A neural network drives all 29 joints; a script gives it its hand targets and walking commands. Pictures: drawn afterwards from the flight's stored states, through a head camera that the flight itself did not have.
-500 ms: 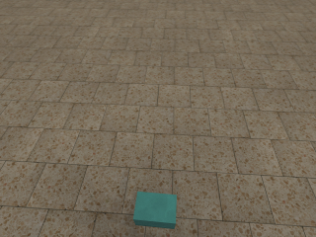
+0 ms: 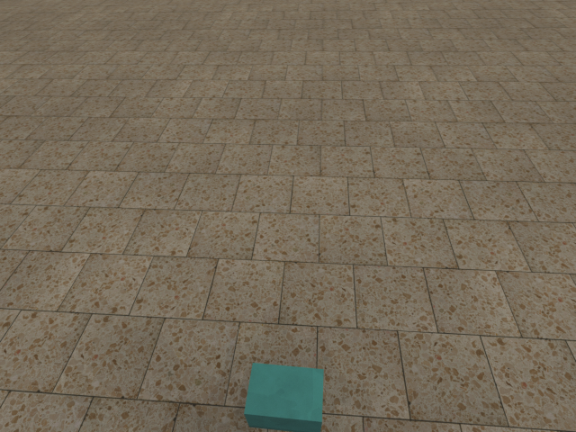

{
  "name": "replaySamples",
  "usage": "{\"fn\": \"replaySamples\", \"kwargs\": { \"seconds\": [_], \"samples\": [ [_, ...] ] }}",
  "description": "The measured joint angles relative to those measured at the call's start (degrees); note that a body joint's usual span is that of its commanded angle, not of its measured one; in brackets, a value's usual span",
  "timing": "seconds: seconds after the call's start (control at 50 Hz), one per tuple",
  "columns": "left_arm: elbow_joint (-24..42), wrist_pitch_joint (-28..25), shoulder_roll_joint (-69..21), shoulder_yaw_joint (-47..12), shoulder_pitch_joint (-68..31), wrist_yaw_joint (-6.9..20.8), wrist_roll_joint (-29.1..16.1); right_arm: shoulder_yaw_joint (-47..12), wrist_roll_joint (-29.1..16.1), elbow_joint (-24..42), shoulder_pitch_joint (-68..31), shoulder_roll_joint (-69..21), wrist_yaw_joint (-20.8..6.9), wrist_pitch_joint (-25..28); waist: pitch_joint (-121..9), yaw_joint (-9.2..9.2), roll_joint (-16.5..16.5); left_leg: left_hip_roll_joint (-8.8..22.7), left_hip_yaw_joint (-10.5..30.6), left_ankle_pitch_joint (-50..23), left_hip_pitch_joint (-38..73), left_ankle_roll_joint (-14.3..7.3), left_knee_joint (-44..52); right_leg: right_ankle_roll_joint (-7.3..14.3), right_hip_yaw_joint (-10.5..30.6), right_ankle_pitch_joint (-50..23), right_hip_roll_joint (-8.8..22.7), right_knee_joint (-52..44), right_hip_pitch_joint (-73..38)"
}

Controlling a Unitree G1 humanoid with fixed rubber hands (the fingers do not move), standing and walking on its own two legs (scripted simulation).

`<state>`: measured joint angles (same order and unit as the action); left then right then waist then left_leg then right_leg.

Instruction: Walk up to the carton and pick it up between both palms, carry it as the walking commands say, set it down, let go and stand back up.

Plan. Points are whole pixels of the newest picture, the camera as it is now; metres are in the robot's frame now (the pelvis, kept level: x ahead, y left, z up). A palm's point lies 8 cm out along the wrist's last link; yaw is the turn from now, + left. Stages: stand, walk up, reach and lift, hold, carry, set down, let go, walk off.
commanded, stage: walk up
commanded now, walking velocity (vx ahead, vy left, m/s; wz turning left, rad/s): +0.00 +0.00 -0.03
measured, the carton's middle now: (286, 398) +0.40 +0.05 -0.70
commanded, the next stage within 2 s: stand in 1.26 s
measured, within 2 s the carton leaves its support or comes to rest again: neither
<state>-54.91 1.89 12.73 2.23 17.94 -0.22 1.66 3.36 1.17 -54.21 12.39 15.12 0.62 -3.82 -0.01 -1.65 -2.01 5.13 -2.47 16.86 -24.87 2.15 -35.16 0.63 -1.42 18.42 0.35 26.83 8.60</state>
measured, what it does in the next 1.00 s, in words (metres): steps on the spot: left foot, then right foot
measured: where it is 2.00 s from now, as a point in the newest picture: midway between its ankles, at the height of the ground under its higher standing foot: outside the picture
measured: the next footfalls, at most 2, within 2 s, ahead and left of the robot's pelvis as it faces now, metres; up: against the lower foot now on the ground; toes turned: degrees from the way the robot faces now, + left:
left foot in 0.18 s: +0.07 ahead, +0.15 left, +0.00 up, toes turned -9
right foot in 0.78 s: +0.02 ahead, -0.06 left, +0.00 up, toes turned -1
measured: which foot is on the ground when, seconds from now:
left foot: up 0.00-0.16, down 0.18-1.00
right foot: down 0.00-0.50, up 0.52-0.76, down 0.78-1.00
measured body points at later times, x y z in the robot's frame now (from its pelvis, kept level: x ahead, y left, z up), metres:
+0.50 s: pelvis +0.01 +0.04 +0.00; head +0.03 +0.04 +0.45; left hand +0.04 +0.30 -0.15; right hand +0.05 -0.23 -0.15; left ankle +0.04 +0.15 -0.74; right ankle -0.05 -0.11 -0.74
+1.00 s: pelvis +0.02 +0.03 +0.01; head +0.02 +0.02 +0.46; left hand +0.04 +0.26 -0.14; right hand +0.02 -0.20 -0.15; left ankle +0.04 +0.15 -0.74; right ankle -0.02 -0.06 -0.74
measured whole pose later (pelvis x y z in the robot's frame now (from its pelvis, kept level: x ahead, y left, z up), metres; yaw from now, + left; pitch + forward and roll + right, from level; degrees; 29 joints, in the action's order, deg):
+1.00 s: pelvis +0.02 +0.03 +0.01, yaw -3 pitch -1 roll +1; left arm -60.4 -0.8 8.6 0.0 16.7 -2.1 0.8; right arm 3.2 1.1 -59.8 16.0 10.3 1.0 -0.5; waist 1.6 0.3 -0.7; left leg 1.3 -6.1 9.4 -9.7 -0.2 -20.1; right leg 1.8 -2.0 15.0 -0.5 22.0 6.1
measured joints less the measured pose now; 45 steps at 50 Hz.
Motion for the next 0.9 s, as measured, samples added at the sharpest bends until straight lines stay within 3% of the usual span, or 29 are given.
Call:
{"fn": "replaySamples", "kwargs": {
  "seconds": [0.08,0.18,0.28,0.34,0.42,0.46,0.5,0.56,0.64,0.72,0.8,0.9],
  "samples": [
    [-1.1,-1.6,-2.2,-1.6,1.6,-0.8,-0.3,-0.4,-0.1,-1.2,1.1,-0.9,-1.1,0.8,0.1,0.64,0.0,-2.8,1.7,-1.4,2.6,-0.4,-3.1,0.2,0.7,-1.6,0.2,-3.8,-2.0],
    [-2.3,-2.9,-4.0,-2.0,-0.4,-1.6,-1.0,-1.1,-0.6,-2.8,2.4,-2.6,-0.1,2.3,0.7,1.72,-0.7,-3.2,0.5,-4.8,12.6,-1.5,9.6,0.3,0.0,-1.0,-1.3,-3.6,-2.9],
    [-2.7,-2.5,-3.4,-1.7,-3.2,-2.1,-1.7,-1.3,-0.6,-4.4,2.1,-5.0,0.5,3.3,1.5,1.50,2.2,-4.1,-0.5,-4.5,14.5,-1.7,11.8,0.1,0.7,-1.4,-0.3,-4.0,-3.8],
    [-2.8,-2.0,-3.0,-1.3,-3.2,-2.9,-1.2,-0.6,-0.2,-3.9,1.8,-3.9,0.4,2.3,0.9,1.31,1.5,-3.8,-1.4,-3.0,11.9,-1.2,7.7,-0.1,1.6,-0.6,-0.3,-2.7,-2.3],
    [-3.2,-1.4,-1.1,0.1,-1.8,-3.5,-0.5,0.0,0.0,-2.7,1.3,-2.2,0.2,1.3,0.9,1.19,2.1,-4.7,-2.3,5.2,6.9,-0.1,-3.7,-1.3,2.8,0.0,1.7,-1.5,-1.3],
    [-3.4,-1.0,0.0,0.6,-1.4,-3.0,-0.4,-0.3,-0.2,-2.2,1.1,-1.9,0.0,1.6,1.2,1.31,2.5,-4.3,-2.6,2.1,8.0,-0.2,0.7,-2.3,3.3,0.1,2.4,-1.3,-1.4],
    [-3.4,-0.8,0.8,0.4,-1.3,-2.4,-0.3,-0.5,-0.1,-2.0,1.4,-1.4,0.1,2.6,1.5,1.64,1.7,-2.7,-2.8,-6.2,10.1,-0.9,7.4,-3.1,3.1,1.3,1.9,0.8,-0.9],
    [-2.7,-0.1,1.6,0.4,-1.7,-2.2,-0.8,-0.8,0.1,-2.3,1.9,-2.5,0.4,2.9,1.5,1.64,3.3,-3.5,-4.1,-4.6,10.2,-3.1,7.4,-2.3,3.9,8.1,1.8,8.0,2.6],
    [-1.9,0.1,1.3,-0.1,-2.8,-1.7,-0.7,-1.3,0.3,-2.3,2.1,-3.7,0.8,3.3,1.5,2.19,3.3,-3.4,-4.5,-6.2,11.6,-3.7,12.0,-1.7,2.1,8.3,0.2,15.0,6.6],
    [-1.9,0.0,-0.1,-0.8,-3.4,-1.7,-0.7,-1.3,0.2,-2.5,2.3,-4.6,0.7,3.4,1.3,2.47,3.5,-4.1,-4.6,-7.6,11.9,-3.8,13.8,-1.2,0.7,5.5,0.0,8.6,5.3],
    [-2.7,-0.8,-1.7,-1.2,-2.9,-1.8,-0.4,-0.9,-0.4,-2.8,2.7,-4.7,0.4,3.1,1.5,2.07,3.4,-5.0,-4.5,-6.9,11.4,-3.4,12.0,0.3,0.0,-3.4,0.6,-1.3,1.8],
    [-4.5,-1.7,-3.4,-2.1,-1.3,-1.5,-0.4,-0.4,-0.2,-4.1,3.3,-4.6,0.1,2.9,1.3,1.87,1.4,-4.0,-3.8,-7.3,13.8,-2.6,13.9,0.9,-0.5,-3.3,-0.5,-3.5,-0.9]
  ]
}}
